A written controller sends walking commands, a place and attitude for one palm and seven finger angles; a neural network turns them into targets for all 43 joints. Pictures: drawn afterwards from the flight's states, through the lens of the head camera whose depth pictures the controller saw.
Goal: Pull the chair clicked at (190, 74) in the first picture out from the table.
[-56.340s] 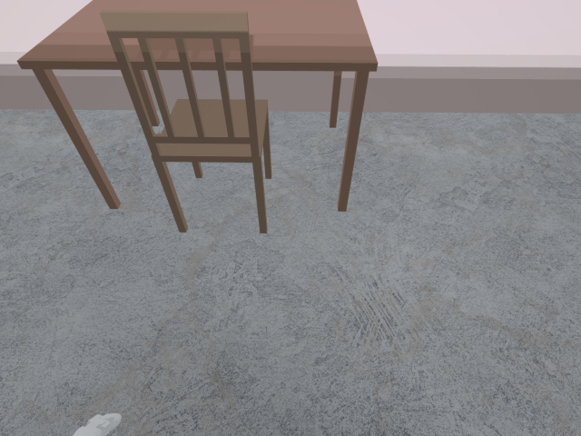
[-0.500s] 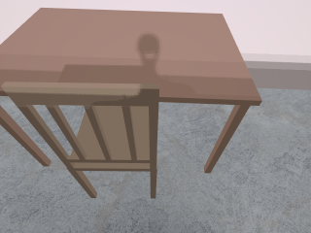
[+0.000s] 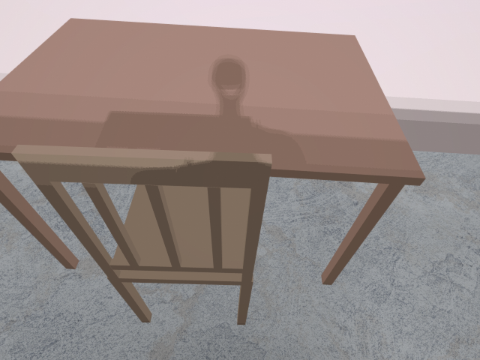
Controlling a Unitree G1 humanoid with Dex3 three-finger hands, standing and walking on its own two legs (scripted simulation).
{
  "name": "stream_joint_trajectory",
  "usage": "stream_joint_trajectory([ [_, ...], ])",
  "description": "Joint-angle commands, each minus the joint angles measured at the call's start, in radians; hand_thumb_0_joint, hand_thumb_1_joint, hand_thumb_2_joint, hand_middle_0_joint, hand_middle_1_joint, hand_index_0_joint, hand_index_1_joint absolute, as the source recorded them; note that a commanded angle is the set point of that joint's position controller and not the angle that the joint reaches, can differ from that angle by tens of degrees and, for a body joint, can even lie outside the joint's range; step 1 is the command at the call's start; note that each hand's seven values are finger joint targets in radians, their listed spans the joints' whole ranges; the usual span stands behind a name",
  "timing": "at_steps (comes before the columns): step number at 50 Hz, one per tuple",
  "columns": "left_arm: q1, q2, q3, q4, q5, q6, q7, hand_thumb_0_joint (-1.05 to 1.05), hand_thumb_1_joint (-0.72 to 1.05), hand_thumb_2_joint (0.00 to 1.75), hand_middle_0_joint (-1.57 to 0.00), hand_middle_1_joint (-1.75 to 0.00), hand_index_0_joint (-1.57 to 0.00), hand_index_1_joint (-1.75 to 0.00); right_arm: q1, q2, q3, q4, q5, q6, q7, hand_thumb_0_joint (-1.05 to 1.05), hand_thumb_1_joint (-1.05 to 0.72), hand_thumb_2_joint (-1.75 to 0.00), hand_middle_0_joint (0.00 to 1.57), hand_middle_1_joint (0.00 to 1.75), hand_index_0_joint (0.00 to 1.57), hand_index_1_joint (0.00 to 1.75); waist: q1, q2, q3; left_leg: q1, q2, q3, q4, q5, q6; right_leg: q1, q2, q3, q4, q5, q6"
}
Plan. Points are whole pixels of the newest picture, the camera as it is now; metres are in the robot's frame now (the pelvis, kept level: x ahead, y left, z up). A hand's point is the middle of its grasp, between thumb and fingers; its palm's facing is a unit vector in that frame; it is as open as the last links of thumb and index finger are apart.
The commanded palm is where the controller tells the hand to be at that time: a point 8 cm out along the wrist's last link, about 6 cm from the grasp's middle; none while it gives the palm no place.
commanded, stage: come to a stop and stand still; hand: left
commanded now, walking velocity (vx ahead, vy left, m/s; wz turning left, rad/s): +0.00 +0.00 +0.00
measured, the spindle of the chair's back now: (167, 230) +0.38 +0.18 -0.07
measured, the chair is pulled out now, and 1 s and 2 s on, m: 0.04 0.04 0.04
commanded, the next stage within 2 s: look again from close up in 0.52 s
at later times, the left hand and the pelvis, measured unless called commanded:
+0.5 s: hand out of the picture -0.03 +0.19 -0.17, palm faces +0.00 -0.98 -0.18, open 7.4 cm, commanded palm none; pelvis -0.02 +0.01 +0.01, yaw -1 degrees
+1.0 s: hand out of the picture -0.05 +0.17 -0.17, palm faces -0.01 -0.99 -0.15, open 7.4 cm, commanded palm none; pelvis -0.03 +0.00 +0.01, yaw -1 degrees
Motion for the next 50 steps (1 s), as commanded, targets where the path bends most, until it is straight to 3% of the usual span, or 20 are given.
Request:
stream_joint_trajectory([
  [1,0.08,0.085,0.021,-0.034,-0.003,-0.003,0.011,0.0,0.9,0.9,-0.2,-0.3,-0.2,-0.3,0.043,-0.11,-0.018,-0.036,0.001,-0.02,-0.008,0.0,-0.9,-0.9,0.2,0.3,0.2,0.3,0.002,-0.008,-0.01,0.085,0.142,-0.161,-0.087,0.622,-0.019,-0.012,-0.053,0.044,-0.026,0.338,-0.077],
  [7,0.059,0.101,0.022,-0.059,0.001,0.011,0.004,0.0,0.9,0.9,-0.2,-0.3,-0.2,-0.3,-0.012,-0.117,-0.019,-0.046,0.002,-0.014,-0.001,0.0,-0.9,-0.9,0.2,0.3,0.2,0.3,0.011,-0.002,0.054,0.068,0.131,-0.17,-0.177,0.412,-0.018,-0.039,-0.05,0.052,-0.079,0.203,-0.062],
  [13,0.054,0.122,0.024,-0.078,0.006,0.015,-0.005,0.0,0.9,0.9,-0.2,-0.3,-0.2,-0.3,-0.039,-0.134,-0.022,-0.059,0.003,-0.015,0.006,0.0,-0.9,-0.9,0.2,0.3,0.2,0.3,0.018,0.04,0.046,0.073,0.134,-0.18,-0.243,0.27,-0.02,-0.037,-0.049,0.046,-0.108,0.154,-0.051],
  [16,0.054,0.12,0.024,-0.078,0.008,0.015,-0.007,0.0,0.9,0.9,-0.2,-0.3,-0.2,-0.3,-0.046,-0.134,-0.023,-0.06,0.003,-0.013,0.008,0.0,-0.9,-0.9,0.2,0.3,0.2,0.3,0.015,0.022,0.048,0.077,0.136,-0.179,-0.265,0.203,-0.024,-0.049,-0.055,0.045,-0.121,0.142,-0.046],
  [28,0.084,0.128,0.019,-0.063,0.007,0.005,-0.01,0.0,0.9,0.9,-0.2,-0.3,-0.2,-0.3,-0.029,-0.13,-0.019,-0.025,0.008,-0.016,0.014,0.0,-0.9,-0.9,0.2,0.3,0.2,0.3,0.014,-0.022,0.047,0.089,0.128,-0.16,-0.272,0.176,-0.021,-0.049,-0.066,0.062,-0.158,0.162,-0.049],
  [31,0.097,0.123,0.017,-0.052,0.007,0.006,-0.01,0.0,0.9,0.9,-0.2,-0.3,-0.2,-0.3,-0.026,-0.129,-0.017,-0.012,0.008,-0.016,0.013,0.0,-0.9,-0.9,0.2,0.3,0.2,0.3,0.014,0.001,0.051,0.087,0.13,-0.168,-0.286,0.143,-0.024,-0.056,-0.066,0.062,-0.155,0.147,-0.049],
  [41,0.119,0.108,0.012,-0.035,0.005,0.005,-0.01,0.0,0.9,0.9,-0.2,-0.3,-0.2,-0.3,-0.004,-0.111,-0.016,0.022,0.009,-0.017,0.012,0.0,-0.9,-0.9,0.2,0.3,0.2,0.3,0.014,-0.003,0.067,0.071,0.134,-0.162,-0.295,0.097,-0.024,-0.072,-0.064,0.068,-0.159,0.131,-0.054],
  [50,0.116,0.096,0.012,-0.038,0.004,0.005,-0.009,0.0,0.9,0.9,-0.2,-0.3,-0.2,-0.3,0.011,-0.097,-0.014,0.037,0.01,-0.022,0.01,0.0,-0.9,-0.9,0.2,0.3,0.2,0.3,0.013,-0.012,0.056,0.083,0.134,-0.154,-0.28,0.16,-0.023,-0.075,-0.062,0.073,-0.157,0.152,-0.054],
])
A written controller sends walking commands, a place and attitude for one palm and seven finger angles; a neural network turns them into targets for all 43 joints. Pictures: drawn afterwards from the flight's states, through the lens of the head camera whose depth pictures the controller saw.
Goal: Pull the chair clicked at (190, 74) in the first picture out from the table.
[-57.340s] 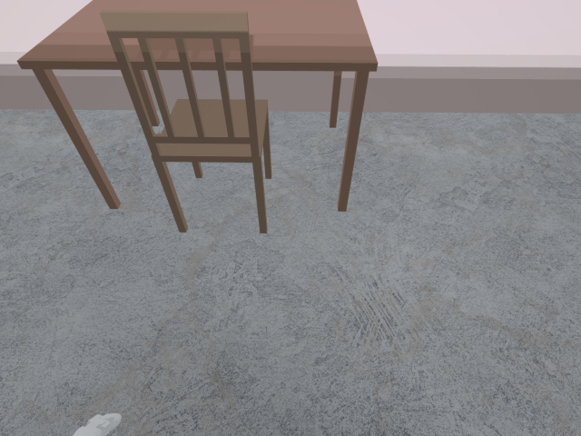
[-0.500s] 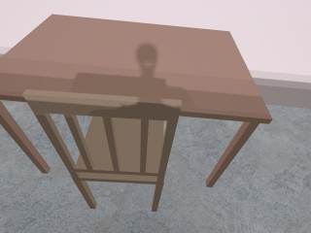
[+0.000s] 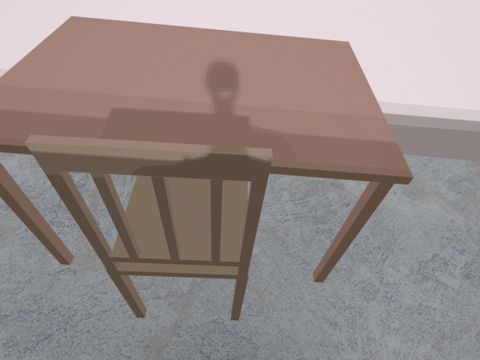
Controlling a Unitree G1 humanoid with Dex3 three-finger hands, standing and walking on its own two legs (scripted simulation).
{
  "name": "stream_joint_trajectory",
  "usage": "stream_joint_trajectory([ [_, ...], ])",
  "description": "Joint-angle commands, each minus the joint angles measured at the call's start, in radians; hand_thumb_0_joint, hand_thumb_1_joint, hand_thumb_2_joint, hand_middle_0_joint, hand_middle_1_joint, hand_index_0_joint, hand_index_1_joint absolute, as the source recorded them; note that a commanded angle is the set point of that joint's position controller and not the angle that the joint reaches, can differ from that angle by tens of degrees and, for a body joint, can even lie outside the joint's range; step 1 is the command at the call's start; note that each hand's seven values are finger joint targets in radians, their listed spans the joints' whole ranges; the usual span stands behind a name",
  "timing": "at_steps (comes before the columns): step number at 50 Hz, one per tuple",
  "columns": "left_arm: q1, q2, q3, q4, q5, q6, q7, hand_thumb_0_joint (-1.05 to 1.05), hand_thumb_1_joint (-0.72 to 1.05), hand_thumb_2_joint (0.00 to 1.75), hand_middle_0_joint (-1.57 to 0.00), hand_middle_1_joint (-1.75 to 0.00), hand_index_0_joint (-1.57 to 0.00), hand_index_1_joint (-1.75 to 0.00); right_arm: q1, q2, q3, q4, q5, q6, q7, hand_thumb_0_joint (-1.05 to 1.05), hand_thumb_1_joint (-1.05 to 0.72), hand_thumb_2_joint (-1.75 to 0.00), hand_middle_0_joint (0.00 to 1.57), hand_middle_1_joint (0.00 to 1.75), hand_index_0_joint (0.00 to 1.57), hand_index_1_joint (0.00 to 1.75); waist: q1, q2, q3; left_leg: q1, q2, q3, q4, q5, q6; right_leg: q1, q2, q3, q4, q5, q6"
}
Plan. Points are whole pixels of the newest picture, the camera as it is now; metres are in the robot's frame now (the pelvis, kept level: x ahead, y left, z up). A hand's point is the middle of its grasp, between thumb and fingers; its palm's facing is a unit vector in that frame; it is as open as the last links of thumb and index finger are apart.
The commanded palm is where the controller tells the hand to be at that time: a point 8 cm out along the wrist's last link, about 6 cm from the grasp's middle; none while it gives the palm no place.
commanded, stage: look again from close up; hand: left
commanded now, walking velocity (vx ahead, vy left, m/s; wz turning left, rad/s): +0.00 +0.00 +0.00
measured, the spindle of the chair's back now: (168, 222) +0.40 +0.18 -0.08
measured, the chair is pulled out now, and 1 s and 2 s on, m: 0.04 0.04 0.04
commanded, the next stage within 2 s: raise the hand toward the chair's back in 0.58 s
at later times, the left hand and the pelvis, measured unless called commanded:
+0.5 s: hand out of the picture -0.01 +0.15 -0.18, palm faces +0.00 -0.99 -0.15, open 7.4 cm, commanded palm none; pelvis +0.00 -0.01 +0.00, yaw -1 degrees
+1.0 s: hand (172, 300) +0.21 +0.13 -0.01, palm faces +0.07 -1.00 +0.01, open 8.4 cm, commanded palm +0.12 +0.20 -0.07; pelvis -0.02 -0.04 -0.05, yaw +0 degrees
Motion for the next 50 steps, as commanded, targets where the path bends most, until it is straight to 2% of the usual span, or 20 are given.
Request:
stream_joint_trajectory([
  [1,0.092,0.08,0.017,-0.022,-0.004,-0.008,0.008,0.0,0.9,0.9,-0.2,-0.3,-0.2,-0.3,0.042,-0.111,-0.015,-0.024,-0.003,-0.018,-0.006,0.0,-0.9,-0.9,0.2,0.3,0.2,0.3,-0.001,0.045,0.051,0.024,0.149,-0.179,-0.113,0.025,-0.03,-0.091,-0.048,0.049,-0.06,0.05,-0.066],
  [9,0.088,0.075,0.017,-0.027,-0.004,-0.009,0.007,0.0,0.9,0.9,-0.2,-0.3,-0.2,-0.3,0.042,-0.101,-0.017,-0.022,-0.003,-0.018,-0.007,0.0,-0.9,-0.9,0.2,0.3,0.2,0.3,-0.001,0.041,0.064,0.025,0.149,-0.17,-0.105,0.042,-0.03,-0.102,-0.047,0.056,-0.066,0.059,-0.066],
  [17,0.082,0.073,0.017,-0.028,-0.007,-0.012,0.008,0.0,0.9,0.9,-0.2,-0.3,-0.2,-0.3,0.052,-0.095,-0.014,-0.015,-0.002,-0.023,-0.01,0.0,-0.9,-0.9,0.2,0.3,0.2,0.3,-0.006,0.041,0.018,0.069,0.152,-0.16,-0.08,0.145,-0.03,-0.085,-0.048,0.063,-0.065,0.111,-0.067],
  [25,0.081,0.071,0.015,-0.026,-0.007,-0.008,0.007,0.0,0.9,0.9,-0.2,-0.3,-0.2,-0.3,0.054,-0.091,-0.01,-0.011,-0.003,-0.02,-0.011,0.0,-0.9,-0.9,0.2,0.3,0.2,0.3,-0.005,0.058,0.06,0.047,0.153,-0.16,-0.098,0.101,-0.032,-0.101,-0.044,0.064,-0.074,0.081,-0.068],
  [33,0.084,0.069,0.014,-0.025,-0.008,-0.008,0.006,0.0,0.9,0.9,-0.2,-0.3,-0.2,-0.3,0.061,-0.089,-0.01,-0.011,-0.001,-0.021,-0.012,0.0,-0.9,-0.9,0.2,0.3,0.2,0.3,-0.003,0.056,0.051,0.056,0.157,-0.16,-0.107,0.089,-0.029,-0.1,-0.042,0.066,-0.079,0.077,-0.069],
  [34,0.054,0.097,0.019,0.006,0.017,-0.025,0.037,0.0,0.9,0.9,-0.2,-0.3,-0.2,-0.3,0.009,-0.15,-0.007,-0.096,-0.007,-0.014,-0.007,0.0,-0.9,-0.9,0.2,0.3,0.2,0.3,-0.011,0.118,0.083,-0.012,0.166,-0.138,0.052,0.282,-0.067,-0.113,-0.055,0.058,-0.056,0.157,-0.074],
  [35,-0.602,0.306,0.143,-1.584,-0.179,-0.212,0.048,0.0,0.88,0.89,-0.2,-0.3,-0.2,-0.3,0.043,-0.307,-0.055,-0.475,0.039,-0.152,-0.038,0.0,-0.9,-0.9,0.2,0.3,0.2,0.3,-0.13,0.299,-0.429,0.36,0.077,-0.124,-0.015,0.272,-0.102,-0.101,0.059,-0.073,0.059,0.222,-0.078],
  [36,-0.217,0.228,0.117,-1.352,-0.11,-0.151,0.096,0.0,0.85,0.88,-0.2,-0.29,-0.2,-0.29,-0.048,-0.205,0.0,-0.411,0.04,-0.256,-0.064,0.0,-0.9,-0.9,0.2,0.3,0.2,0.3,-0.025,0.397,-0.399,0.354,0.143,-0.139,-0.066,0.307,-0.128,-0.17,0.065,-0.062,0.185,0.005,-0.099],
  [37,-0.074,0.053,0.031,-1.019,-0.112,-0.106,0.127,0.0,0.83,0.87,-0.19,-0.29,-0.19,-0.29,-0.021,-0.193,-0.014,-0.288,0.022,-0.272,-0.064,0.0,-0.9,-0.9,0.2,0.3,0.2,0.3,-0.048,0.294,-0.266,0.213,0.134,-0.147,-0.078,0.198,-0.133,-0.227,0.058,-0.062,0.219,-0.043,-0.09],
  [38,0.149,-0.068,-0.028,-0.926,-0.132,-0.023,0.13,0.0,0.81,0.86,-0.19,-0.29,-0.19,-0.29,0.02,-0.17,-0.034,-0.318,0.041,-0.263,-0.048,0.0,-0.9,-0.9,0.2,0.3,0.2,0.3,-0.055,0.187,-0.149,0.101,0.136,-0.198,-0.114,0.044,-0.129,-0.293,0.056,-0.084,0.232,-0.119,-0.075],
  [39,-0.014,-0.089,-0.096,-1.168,-0.176,-0.051,0.11,0.0,0.78,0.85,-0.19,-0.28,-0.19,-0.28,-0.013,-0.205,-0.032,-0.425,0.058,-0.267,-0.043,0.0,-0.9,-0.9,0.2,0.3,0.2,0.3,-0.061,0.153,-0.057,0.004,0.126,-0.173,-0.068,-0.124,-0.096,-0.286,0.049,-0.089,0.19,-0.081,-0.077],
  [41,-0.029,-0.007,-0.023,-1.139,-0.165,-0.153,0.086,0.0,0.74,0.83,-0.18,-0.27,-0.18,-0.27,-0.065,-0.246,-0.042,-0.474,0.038,-0.3,-0.058,0.0,-0.9,-0.9,0.2,0.3,0.2,0.3,-0.072,0.037,-0.004,-0.111,0.083,-0.151,0.042,-0.217,-0.07,-0.314,0.056,-0.094,0.115,-0.106,-0.076],
  [42,-0.006,0.008,0.016,-1.044,-0.161,-0.19,0.076,0.0,0.71,0.82,-0.18,-0.27,-0.18,-0.27,-0.058,-0.248,-0.046,-0.493,0.02,-0.296,-0.057,0.0,-0.9,-0.9,0.2,0.3,0.2,0.3,-0.081,-0.071,0.032,-0.189,0.068,-0.151,0.105,-0.223,-0.067,-0.383,0.061,-0.099,0.131,-0.159,-0.073],
  [44,0.078,-0.049,0.042,-0.855,-0.169,-0.302,0.007,0.0,0.67,0.8,-0.18,-0.26,-0.18,-0.26,-0.09,-0.241,-0.064,-0.53,0.008,-0.281,-0.039,0.0,-0.9,-0.9,0.2,0.3,0.2,0.3,-0.051,-0.28,0.044,-0.333,0.066,-0.13,0.242,-0.208,-0.076,-0.534,0.069,-0.118,0.231,-0.248,-0.073],
  [45,0.145,-0.051,0.071,-0.834,-0.191,-0.376,-0.043,0.0,0.64,0.79,-0.17,-0.26,-0.17,-0.26,-0.115,-0.234,-0.075,-0.558,0.0,-0.282,-0.031,0.0,-0.9,-0.9,0.2,0.3,0.2,0.3,-0.014,-0.333,0.01,-0.401,0.062,-0.117,0.3,-0.205,-0.079,-0.585,0.072,-0.114,0.287,-0.275,-0.071],
  [46,0.249,-0.033,0.118,-0.835,-0.216,-0.448,-0.102,0.0,0.62,0.78,-0.17,-0.26,-0.17,-0.26,-0.13,-0.229,-0.088,-0.584,-0.003,-0.28,-0.018,0.0,-0.9,-0.9,0.2,0.3,0.2,0.3,0.028,-0.328,-0.053,-0.444,0.058,-0.097,0.343,-0.184,-0.085,-0.591,0.074,-0.105,0.335,-0.267,-0.076],
  [47,0.316,-0.014,0.152,-0.851,-0.245,-0.512,-0.165,0.0,0.6,0.77,-0.17,-0.25,-0.17,-0.25,-0.149,-0.228,-0.095,-0.612,-0.003,-0.274,-0.004,0.0,-0.9,-0.9,0.2,0.3,0.2,0.3,0.05,-0.299,-0.099,-0.482,0.049,-0.082,0.386,-0.158,-0.089,-0.577,0.073,-0.088,0.376,-0.222,-0.079],
  [48,0.359,0.054,0.237,-0.816,-0.254,-0.565,-0.219,0.0,0.57,0.76,-0.17,-0.25,-0.17,-0.25,-0.152,-0.226,-0.104,-0.623,0.004,-0.264,0.018,0.0,-0.9,-0.9,0.2,0.3,0.2,0.3,0.077,-0.182,-0.137,-0.499,0.039,-0.07,0.422,-0.113,-0.099,-0.548,0.066,-0.067,0.416,-0.146,-0.09],
  [49,0.348,0.058,0.238,-0.848,-0.274,-0.605,-0.278,0.0,0.55,0.75,-0.16,-0.25,-0.16,-0.25,-0.17,-0.228,-0.103,-0.664,0.005,-0.257,0.03,0.0,-0.9,-0.9,0.2,0.3,0.2,0.3,0.072,-0.096,-0.188,-0.513,0.03,-0.057,0.464,-0.087,-0.099,-0.533,0.059,-0.058,0.465,-0.08,-0.093],
  [50,0.351,0.107,0.286,-0.856,-0.263,-0.609,-0.294,0.0,0.53,0.74,-0.16,-0.24,-0.16,-0.24,-0.189,-0.224,-0.111,-0.693,0.01,-0.247,0.03,0.0,-0.9,-0.9,0.2,0.3,0.2,0.3,0.083,0.0,-0.238,-0.523,0.029,-0.035,0.5,-0.063,-0.094,-0.534,0.057,-0.046,0.502,-0.034,-0.095],
])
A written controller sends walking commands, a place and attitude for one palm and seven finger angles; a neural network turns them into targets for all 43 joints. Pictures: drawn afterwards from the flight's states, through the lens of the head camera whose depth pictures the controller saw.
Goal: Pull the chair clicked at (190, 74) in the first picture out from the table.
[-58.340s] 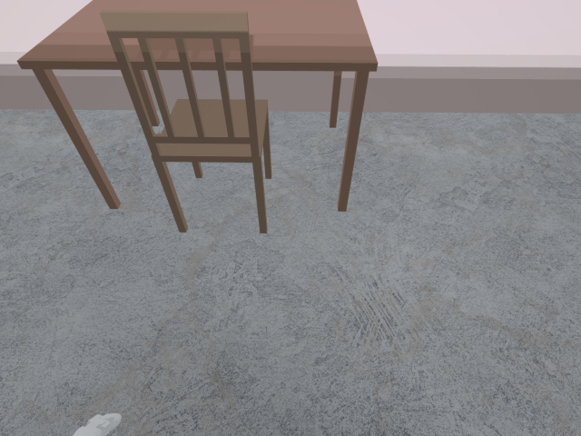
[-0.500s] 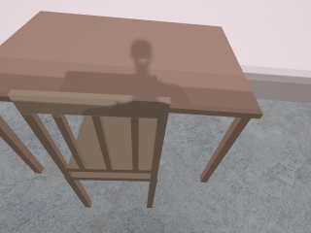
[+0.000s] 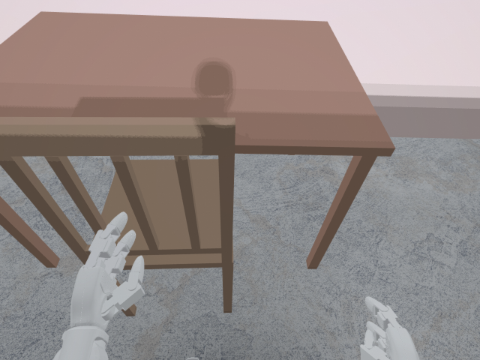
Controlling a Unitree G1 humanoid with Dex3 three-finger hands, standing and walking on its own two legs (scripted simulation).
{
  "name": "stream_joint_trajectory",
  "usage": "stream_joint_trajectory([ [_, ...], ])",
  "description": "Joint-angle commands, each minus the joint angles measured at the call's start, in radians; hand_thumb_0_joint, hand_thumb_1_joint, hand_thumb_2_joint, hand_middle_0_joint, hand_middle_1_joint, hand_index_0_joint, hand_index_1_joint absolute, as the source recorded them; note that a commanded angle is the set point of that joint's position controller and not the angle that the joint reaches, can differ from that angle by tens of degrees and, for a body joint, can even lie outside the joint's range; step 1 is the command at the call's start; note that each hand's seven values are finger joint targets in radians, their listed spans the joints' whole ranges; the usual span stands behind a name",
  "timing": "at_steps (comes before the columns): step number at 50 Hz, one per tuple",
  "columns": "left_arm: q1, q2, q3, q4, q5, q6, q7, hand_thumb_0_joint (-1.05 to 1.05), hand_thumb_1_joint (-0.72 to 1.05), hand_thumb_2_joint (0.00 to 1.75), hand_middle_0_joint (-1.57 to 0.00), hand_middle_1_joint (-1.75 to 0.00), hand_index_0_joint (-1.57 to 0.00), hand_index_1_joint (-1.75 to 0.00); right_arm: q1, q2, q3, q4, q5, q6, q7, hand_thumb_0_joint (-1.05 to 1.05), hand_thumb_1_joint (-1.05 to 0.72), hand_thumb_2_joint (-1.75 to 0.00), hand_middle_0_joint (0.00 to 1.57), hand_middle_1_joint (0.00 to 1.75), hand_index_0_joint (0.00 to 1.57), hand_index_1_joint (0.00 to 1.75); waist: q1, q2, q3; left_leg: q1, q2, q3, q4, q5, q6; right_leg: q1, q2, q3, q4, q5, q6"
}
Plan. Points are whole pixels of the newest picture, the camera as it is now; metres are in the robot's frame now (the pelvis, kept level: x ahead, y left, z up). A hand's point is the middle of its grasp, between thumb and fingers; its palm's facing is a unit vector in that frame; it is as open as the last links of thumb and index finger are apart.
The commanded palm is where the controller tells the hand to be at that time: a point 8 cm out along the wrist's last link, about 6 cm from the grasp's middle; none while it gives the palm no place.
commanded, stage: raise the hand toward the chair's back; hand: left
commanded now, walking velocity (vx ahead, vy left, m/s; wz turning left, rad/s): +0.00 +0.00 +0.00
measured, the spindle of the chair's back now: (139, 208) +0.42 +0.22 -0.03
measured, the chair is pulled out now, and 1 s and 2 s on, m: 0.04 0.04 0.04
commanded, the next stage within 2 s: aim the fingers beside a spindle in 1.78 s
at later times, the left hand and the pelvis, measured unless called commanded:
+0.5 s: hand (140, 311) +0.21 +0.17 -0.02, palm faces +0.00 -1.00 +0.01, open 12.7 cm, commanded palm +0.17 +0.24 +0.00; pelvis +0.00 -0.03 -0.05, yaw +1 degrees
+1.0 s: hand (94, 297) +0.22 +0.23 +0.01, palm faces +0.11 -0.99 -0.04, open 16.5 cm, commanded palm +0.20 +0.28 +0.01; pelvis +0.00 +0.03 -0.04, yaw +1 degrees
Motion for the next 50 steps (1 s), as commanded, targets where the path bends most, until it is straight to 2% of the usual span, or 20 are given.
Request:
stream_joint_trajectory([
  [1,0.388,0.133,0.162,-0.015,-0.027,-0.118,-0.146,0.0,0.5,0.73,-0.16,-0.24,-0.16,-0.24,-0.135,-0.119,-0.062,-0.249,0.005,-0.011,0.025,0.0,-0.9,-0.9,0.2,0.3,0.2,0.3,0.137,0.048,-0.094,-0.082,-0.027,-0.018,0.049,0.108,-0.043,-0.048,0.015,-0.005,0.011,0.169,-0.024],
  [4,0.187,0.203,0.183,-0.337,-0.033,-0.097,-0.098,0.0,0.43,0.7,-0.15,-0.23,-0.15,-0.23,-0.154,-0.107,-0.053,-0.323,-0.001,0.019,0.012,0.0,-0.9,-0.9,0.2,0.3,0.2,0.3,0.116,0.178,-0.191,-0.086,-0.02,-0.019,0.095,0.077,-0.026,-0.074,0.015,0.047,0.034,0.12,-0.021],
  [7,0.076,0.206,0.189,-0.576,-0.053,-0.186,-0.021,0.0,0.36,0.67,-0.15,-0.22,-0.15,-0.22,-0.095,-0.069,-0.049,-0.295,-0.008,0.016,-0.014,0.0,-0.9,-0.9,0.2,0.3,0.2,0.3,0.057,0.222,-0.261,-0.048,0.002,-0.051,0.17,0.131,-0.007,-0.105,0.019,0.087,0.034,0.169,-0.011],
  [11,-0.015,0.163,0.088,-0.548,-0.065,-0.29,-0.08,0.0,0.27,0.63,-0.14,-0.2,-0.14,-0.2,-0.066,-0.087,-0.033,-0.22,-0.013,-0.017,-0.039,0.0,-0.9,-0.9,0.2,0.3,0.2,0.3,-0.044,0.125,-0.171,-0.173,0.018,-0.091,0.285,0.051,-0.002,-0.248,0.023,0.125,0.035,0.088,0.008],
  [13,-0.011,0.148,0.042,-0.433,-0.083,-0.266,-0.171,0.0,0.22,0.61,-0.13,-0.19,-0.13,-0.19,-0.068,-0.107,-0.021,-0.206,-0.005,-0.035,-0.049,0.0,-0.9,-0.9,0.2,0.3,0.2,0.3,-0.076,0.083,-0.12,-0.23,0.022,-0.1,0.319,0.013,0.004,-0.267,0.015,0.148,0.014,0.059,0.019],
  [14,0.013,0.146,0.041,-0.348,-0.097,-0.221,-0.215,0.0,0.2,0.6,-0.13,-0.19,-0.13,-0.19,-0.059,-0.114,-0.018,-0.202,0.003,-0.037,-0.055,0.0,-0.9,-0.9,0.2,0.3,0.2,0.3,-0.077,0.021,-0.108,-0.273,0.021,-0.099,0.327,-0.017,0.002,-0.241,0.002,0.169,-0.012,0.034,0.034],
  [16,0.082,0.179,0.087,-0.208,-0.119,-0.087,-0.294,0.0,0.15,0.58,-0.13,-0.18,-0.13,-0.18,-0.064,-0.129,-0.017,-0.217,0.028,-0.023,-0.073,0.0,-0.9,-0.9,0.2,0.3,0.2,0.3,-0.043,-0.056,-0.125,-0.328,0.015,-0.095,0.321,-0.041,0.007,-0.16,-0.02,0.219,-0.056,0.002,0.058],
  [18,0.139,0.236,0.184,-0.148,-0.145,0.059,-0.334,0.0,0.11,0.56,-0.12,-0.18,-0.12,-0.18,-0.086,-0.131,-0.02,-0.242,0.043,-0.002,-0.086,0.0,-0.9,-0.9,0.2,0.3,0.2,0.3,0.018,-0.092,-0.2,-0.32,0.001,-0.095,0.293,0.002,0.01,-0.025,-0.039,0.24,-0.067,0.092,0.078],
  [20,0.157,0.287,0.283,-0.254,-0.174,0.141,-0.315,0.0,0.06,0.54,-0.12,-0.17,-0.12,-0.17,-0.094,-0.118,-0.025,-0.277,0.045,0.019,-0.09,0.0,-0.9,-0.9,0.2,0.3,0.2,0.3,0.063,-0.091,-0.324,-0.274,-0.006,-0.098,0.255,0.076,0.006,0.123,-0.065,0.244,-0.051,0.279,0.102],
  [23,0.172,0.27,0.351,-0.395,-0.178,0.122,-0.185,0.0,-0.01,0.51,-0.11,-0.16,-0.11,-0.16,-0.096,-0.065,-0.03,-0.269,0.03,0.023,-0.08,0.0,-0.9,-0.9,0.2,0.3,0.2,0.3,0.095,-0.02,-0.357,-0.192,0.004,-0.098,0.204,0.159,-0.006,0.165,-0.053,0.179,-0.004,0.485,0.089],
  [27,0.168,0.178,0.249,-0.416,-0.116,-0.022,-0.08,0.0,-0.1,0.47,-0.1,-0.14,-0.1,-0.14,-0.063,-0.045,-0.042,-0.207,0.009,0.011,-0.063,0.0,-0.9,-0.9,0.2,0.3,0.2,0.3,0.059,0.005,-0.233,-0.142,0.015,-0.085,0.169,0.205,-0.008,-0.006,-0.011,0.084,0.035,0.449,0.049],
  [31,0.12,0.131,0.14,-0.259,-0.078,-0.097,-0.128,0.0,-0.2,0.43,-0.09,-0.13,-0.09,-0.13,-0.05,-0.095,-0.043,-0.186,0.004,0.001,-0.053,0.0,-0.9,-0.9,0.2,0.3,0.2,0.3,-0.01,-0.009,-0.128,-0.18,0.017,-0.1,0.193,0.116,-0.003,-0.176,0.006,0.053,0.042,0.224,0.035],
  [33,0.117,0.126,0.107,-0.236,-0.09,-0.093,-0.176,0.0,-0.24,0.41,-0.09,-0.12,-0.09,-0.12,-0.051,-0.118,-0.044,-0.2,0.014,-0.01,-0.058,0.0,-0.9,-0.9,0.2,0.3,0.2,0.3,-0.009,0.008,-0.131,-0.16,0.017,-0.1,0.184,0.092,0.004,-0.204,0.012,0.046,0.028,0.141,0.02],
  [35,0.106,0.181,0.147,-0.301,-0.116,-0.084,-0.2,0.0,-0.29,0.39,-0.08,-0.11,-0.08,-0.11,-0.04,-0.134,-0.046,-0.223,0.02,-0.018,-0.064,0.0,-0.9,-0.9,0.2,0.3,0.2,0.3,0.017,0.048,-0.232,-0.102,0.016,-0.101,0.156,0.102,0.006,-0.161,0.017,0.032,0.026,0.116,0.01],
  [38,0.09,0.251,0.215,-0.425,-0.121,-0.069,-0.164,0.0,-0.36,0.36,-0.07,-0.1,-0.07,-0.1,-0.042,-0.13,-0.044,-0.241,0.017,-0.02,-0.069,0.0,-0.9,-0.9,0.2,0.3,0.2,0.3,0.052,0.109,-0.33,-0.008,0.021,-0.108,0.117,0.162,0.005,-0.129,0.028,-0.003,0.045,0.151,0.001],
  [39,0.094,0.236,0.207,-0.473,-0.122,-0.071,-0.14,0.0,-0.38,0.35,-0.07,-0.1,-0.07,-0.1,-0.04,-0.121,-0.041,-0.248,0.015,-0.017,-0.068,0.0,-0.9,-0.9,0.2,0.3,0.2,0.3,0.055,0.131,-0.334,0.023,0.021,-0.109,0.103,0.185,0.001,-0.13,0.029,-0.018,0.05,0.165,-0.002],
  [42,0.097,0.205,0.196,-0.49,-0.109,-0.07,-0.063,0.0,-0.45,0.32,-0.06,-0.09,-0.06,-0.09,-0.046,-0.109,-0.033,-0.246,0.008,-0.003,-0.06,0.0,-0.9,-0.9,0.2,0.3,0.2,0.3,0.054,0.15,-0.277,0.058,0.031,-0.131,0.075,0.193,-0.014,-0.185,0.038,-0.052,0.06,0.128,-0.007],
  [44,0.098,0.173,0.165,-0.409,-0.084,-0.048,-0.039,0.0,-0.5,0.3,-0.06,-0.08,-0.06,-0.08,-0.048,-0.113,-0.028,-0.249,0.005,0.017,-0.052,0.0,-0.9,-0.9,0.2,0.3,0.2,0.3,0.033,0.117,-0.207,0.016,0.035,-0.143,0.066,0.139,-0.016,-0.219,0.04,-0.062,0.058,0.09,-0.004],
  [47,0.058,0.149,0.104,-0.303,-0.059,0.002,-0.064,0.0,-0.5,0.3,-0.06,-0.08,-0.06,-0.08,-0.042,-0.137,-0.016,-0.271,0.009,0.04,-0.045,0.0,-0.9,-0.9,0.2,0.3,0.2,0.3,0.002,0.072,-0.112,-0.047,0.035,-0.167,0.04,-0.018,-0.019,-0.269,0.043,-0.068,0.048,0.011,-0.003],
  [50,0.002,0.176,0.088,-0.308,-0.054,0.045,-0.111,0.0,-0.5,0.3,-0.06,-0.08,-0.06,-0.08,-0.028,-0.156,-0.007,-0.302,0.017,0.052,-0.05,0.0,-0.9,-0.9,0.2,0.3,0.2,0.3,0.005,0.099,-0.134,-0.025,0.033,-0.174,0.02,-0.052,-0.018,-0.248,0.042,-0.061,0.035,0.003,-0.006],
])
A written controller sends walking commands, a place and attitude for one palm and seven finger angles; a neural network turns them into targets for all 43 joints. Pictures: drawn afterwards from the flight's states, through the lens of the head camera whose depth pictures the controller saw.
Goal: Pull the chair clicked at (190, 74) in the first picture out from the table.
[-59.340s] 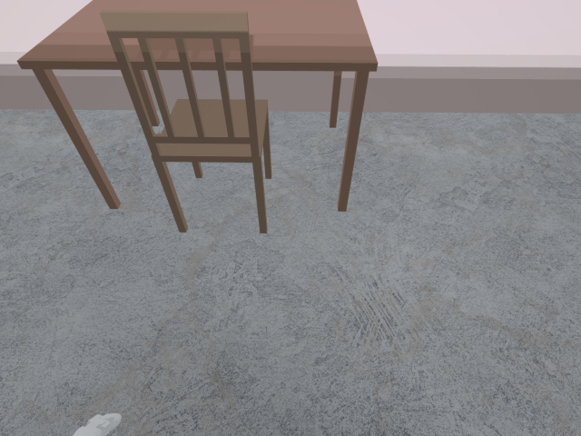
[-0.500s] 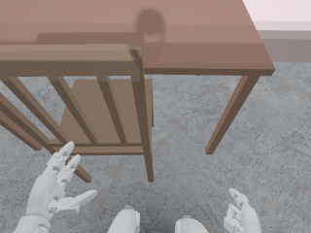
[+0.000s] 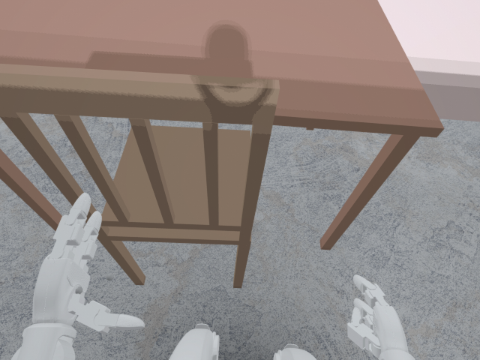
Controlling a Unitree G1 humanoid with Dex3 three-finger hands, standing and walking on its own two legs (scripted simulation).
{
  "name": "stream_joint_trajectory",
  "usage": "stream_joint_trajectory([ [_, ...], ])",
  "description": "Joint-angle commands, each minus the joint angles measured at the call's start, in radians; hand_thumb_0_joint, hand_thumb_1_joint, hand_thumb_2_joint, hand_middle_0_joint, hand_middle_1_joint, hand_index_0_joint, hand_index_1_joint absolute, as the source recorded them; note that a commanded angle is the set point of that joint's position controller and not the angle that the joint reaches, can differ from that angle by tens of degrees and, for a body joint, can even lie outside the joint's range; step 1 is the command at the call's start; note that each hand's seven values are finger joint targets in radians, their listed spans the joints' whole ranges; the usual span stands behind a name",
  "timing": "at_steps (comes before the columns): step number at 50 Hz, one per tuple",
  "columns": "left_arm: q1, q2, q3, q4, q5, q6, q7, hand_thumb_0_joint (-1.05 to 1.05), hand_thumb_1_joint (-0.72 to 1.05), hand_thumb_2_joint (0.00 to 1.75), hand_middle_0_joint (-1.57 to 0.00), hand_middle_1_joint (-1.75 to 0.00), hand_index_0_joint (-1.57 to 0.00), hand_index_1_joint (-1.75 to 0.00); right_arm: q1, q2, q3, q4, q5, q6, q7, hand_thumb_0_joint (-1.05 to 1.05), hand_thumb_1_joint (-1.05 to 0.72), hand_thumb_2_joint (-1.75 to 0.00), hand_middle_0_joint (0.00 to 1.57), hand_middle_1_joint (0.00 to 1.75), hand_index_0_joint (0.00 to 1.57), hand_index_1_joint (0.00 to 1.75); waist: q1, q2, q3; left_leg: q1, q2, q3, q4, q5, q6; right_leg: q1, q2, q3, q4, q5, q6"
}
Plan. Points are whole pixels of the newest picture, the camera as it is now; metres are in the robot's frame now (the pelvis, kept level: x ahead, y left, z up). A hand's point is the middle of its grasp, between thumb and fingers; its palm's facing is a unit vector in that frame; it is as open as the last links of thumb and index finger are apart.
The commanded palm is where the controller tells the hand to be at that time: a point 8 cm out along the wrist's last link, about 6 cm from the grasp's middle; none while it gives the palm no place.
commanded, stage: raise the hand toward the chair's back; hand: left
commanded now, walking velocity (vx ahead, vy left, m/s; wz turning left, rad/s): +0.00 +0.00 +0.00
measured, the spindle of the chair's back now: (157, 179) +0.43 +0.19 +0.00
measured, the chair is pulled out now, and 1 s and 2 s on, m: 0.04 0.04 0.04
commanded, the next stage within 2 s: aim the fingers beside a spindle in 0.78 s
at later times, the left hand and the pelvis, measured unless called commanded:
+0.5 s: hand (113, 261) +0.25 +0.21 +0.05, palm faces +0.03 -1.00 -0.04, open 17.0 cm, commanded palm +0.23 +0.27 +0.05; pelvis +0.01 +0.01 +0.01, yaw -1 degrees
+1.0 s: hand (132, 256) +0.26 +0.18 +0.05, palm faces +0.07 -1.00 -0.06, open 17.0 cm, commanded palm +0.23 +0.24 +0.05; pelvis +0.01 -0.03 +0.01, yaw +0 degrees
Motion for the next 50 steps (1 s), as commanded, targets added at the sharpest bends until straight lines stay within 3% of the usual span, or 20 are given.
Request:
stream_joint_trajectory([
  [1,-0.081,0.109,0.008,-0.142,0.001,0.021,-0.047,0.0,-0.5,0.3,-0.06,-0.08,-0.06,-0.08,-0.003,-0.182,-0.054,-0.163,0.008,-0.028,-0.019,0.0,-0.9,-0.9,0.2,0.3,0.2,0.3,-0.027,0.049,-0.133,0.276,0.022,-0.128,-0.263,0.055,-0.047,-0.023,0.031,-0.01,-0.146,0.079,-0.031],
  [5,-0.131,0.172,0.072,-0.299,-0.012,-0.003,-0.024,0.0,-0.5,0.3,-0.06,-0.08,-0.06,-0.08,0.008,-0.169,-0.045,-0.17,0.0,-0.037,-0.024,0.0,-0.9,-0.9,0.2,0.3,0.2,0.3,-0.003,0.125,-0.24,0.403,0.03,-0.15,-0.276,0.171,-0.066,0.002,0.033,-0.01,-0.139,0.126,-0.038],
  [8,-0.124,0.186,0.106,-0.278,-0.007,-0.029,0.017,0.0,-0.5,0.3,-0.06,-0.08,-0.06,-0.08,0.008,-0.165,-0.042,-0.148,-0.009,-0.036,-0.021,0.0,-0.9,-0.9,0.2,0.3,0.2,0.3,0.001,0.122,-0.207,0.403,0.038,-0.17,-0.283,0.193,-0.082,-0.023,0.037,-0.017,-0.125,0.127,-0.038],
  [9,-0.132,0.161,0.088,-0.261,-0.007,-0.032,0.02,0.0,-0.5,0.3,-0.06,-0.08,-0.06,-0.08,0.007,-0.163,-0.04,-0.147,-0.01,-0.036,-0.016,0.0,-0.9,-0.9,0.2,0.3,0.2,0.3,-0.007,0.125,-0.196,0.402,0.039,-0.175,-0.283,0.197,-0.087,-0.037,0.035,-0.021,-0.12,0.127,-0.036],
  [13,-0.122,0.134,0.067,-0.095,0.0,0.012,-0.011,0.0,-0.5,0.3,-0.06,-0.08,-0.06,-0.08,0.013,-0.182,-0.043,-0.135,-0.004,-0.023,-0.01,0.0,-0.9,-0.9,0.2,0.3,0.2,0.3,-0.021,0.074,-0.13,0.331,0.033,-0.169,-0.291,0.118,-0.081,-0.039,0.035,-0.023,-0.137,0.104,-0.034],
  [17,-0.125,0.139,0.053,-0.115,-0.021,0.066,-0.065,0.0,-0.5,0.3,-0.06,-0.08,-0.06,-0.08,0.02,-0.195,-0.05,-0.16,0.011,-0.022,-0.015,0.0,-0.9,-0.9,0.2,0.3,0.2,0.3,-0.012,0.065,-0.191,0.369,0.031,-0.159,-0.304,0.15,-0.077,0.019,0.035,-0.02,-0.165,0.127,-0.032],
  [20,-0.121,0.172,0.087,-0.192,-0.031,0.056,-0.051,0.0,-0.5,0.3,-0.06,-0.08,-0.06,-0.08,0.024,-0.187,-0.05,-0.162,0.009,-0.03,-0.017,0.0,-0.9,-0.9,0.2,0.3,0.2,0.3,-0.001,0.077,-0.236,0.395,0.027,-0.136,-0.288,0.245,-0.071,0.056,0.036,-0.015,-0.176,0.163,-0.032],
  [23,-0.121,0.199,0.127,-0.22,-0.025,0.005,0.0,0.0,-0.5,0.3,-0.06,-0.08,-0.06,-0.08,0.021,-0.173,-0.051,-0.137,-0.003,-0.036,-0.015,0.0,-0.9,-0.9,0.2,0.3,0.2,0.3,0.004,0.072,-0.206,0.383,0.028,-0.125,-0.272,0.282,-0.071,0.049,0.038,-0.016,-0.17,0.176,-0.037],
  [27,-0.142,0.153,0.1,-0.15,-0.014,-0.042,0.021,0.0,-0.5,0.3,-0.06,-0.08,-0.06,-0.08,0.021,-0.173,-0.051,-0.12,-0.012,-0.035,-0.003,0.0,-0.9,-0.9,0.2,0.3,0.2,0.3,-0.016,0.086,-0.165,0.338,0.026,-0.117,-0.247,0.237,-0.07,-0.006,0.034,-0.015,-0.146,0.156,-0.034],
  [32,-0.117,0.139,0.062,-0.11,-0.021,-0.006,-0.034,0.0,-0.5,0.3,-0.06,-0.08,-0.06,-0.08,0.022,-0.186,-0.056,-0.133,0.001,-0.026,-0.004,0.0,-0.9,-0.9,0.2,0.3,0.2,0.3,-0.019,0.072,-0.202,0.327,0.018,-0.089,-0.233,0.233,-0.053,0.047,0.033,0.002,-0.171,0.183,-0.032],
  [33,-0.112,0.153,0.072,-0.108,-0.025,0.006,-0.042,0.0,-0.5,0.3,-0.06,-0.08,-0.06,-0.08,0.024,-0.187,-0.056,-0.135,0.003,-0.023,-0.006,0.0,-0.9,-0.9,0.2,0.3,0.2,0.3,-0.018,0.042,-0.214,0.315,0.016,-0.086,-0.23,0.243,-0.046,0.073,0.035,0.007,-0.177,0.196,-0.031],
  [36,-0.126,0.174,0.093,-0.175,-0.035,0.007,-0.045,0.0,-0.5,0.3,-0.06,-0.08,-0.06,-0.08,0.022,-0.178,-0.057,-0.141,0.005,-0.024,-0.015,0.0,-0.9,-0.9,0.2,0.3,0.2,0.3,-0.011,0.052,-0.251,0.338,0.012,-0.072,-0.221,0.29,-0.04,0.112,0.032,0.016,-0.183,0.251,-0.027],
  [39,-0.141,0.182,0.114,-0.201,-0.035,-0.02,-0.016,0.0,-0.5,0.3,-0.06,-0.08,-0.06,-0.08,0.019,-0.166,-0.053,-0.126,-0.002,-0.027,-0.017,0.0,-0.9,-0.9,0.2,0.3,0.2,0.3,-0.013,0.054,-0.242,0.342,0.013,-0.071,-0.209,0.324,-0.04,0.106,0.032,0.016,-0.173,0.281,-0.028],
  [43,-0.141,0.157,0.106,-0.098,-0.024,-0.032,-0.004,0.0,-0.5,0.3,-0.06,-0.08,-0.06,-0.08,0.011,-0.165,-0.052,-0.111,-0.005,-0.023,-0.013,0.0,-0.9,-0.9,0.2,0.3,0.2,0.3,-0.025,0.018,-0.161,0.268,0.009,-0.061,-0.187,0.26,-0.035,0.07,0.033,0.023,-0.174,0.249,-0.025],
  [46,-0.113,0.136,0.088,-0.047,-0.03,-0.014,-0.038,0.0,-0.5,0.3,-0.06,-0.08,-0.06,-0.08,0.01,-0.171,-0.054,-0.119,0.0,-0.018,-0.01,0.0,-0.9,-0.9,0.2,0.3,0.2,0.3,-0.021,0.013,-0.182,0.248,0.001,-0.048,-0.176,0.249,-0.034,0.094,0.027,0.038,-0.176,0.27,-0.022],
  [50,-0.168,0.164,0.098,-0.065,-0.038,0.0,-0.071,0.0,-0.5,0.3,-0.06,-0.08,-0.06,-0.08,0.011,-0.173,-0.055,-0.125,0.005,-0.014,-0.016,0.0,-0.9,-0.9,0.2,0.3,0.2,0.3,-0.024,0.005,-0.21,0.231,-0.003,-0.04,-0.159,0.256,-0.027,0.133,0.021,0.062,-0.182,0.3,-0.016],
])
